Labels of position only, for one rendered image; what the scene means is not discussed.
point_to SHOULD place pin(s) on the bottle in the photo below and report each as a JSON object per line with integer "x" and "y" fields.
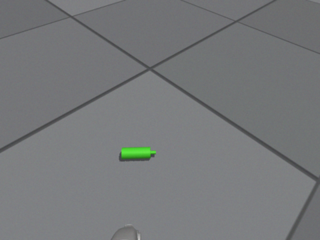
{"x": 137, "y": 152}

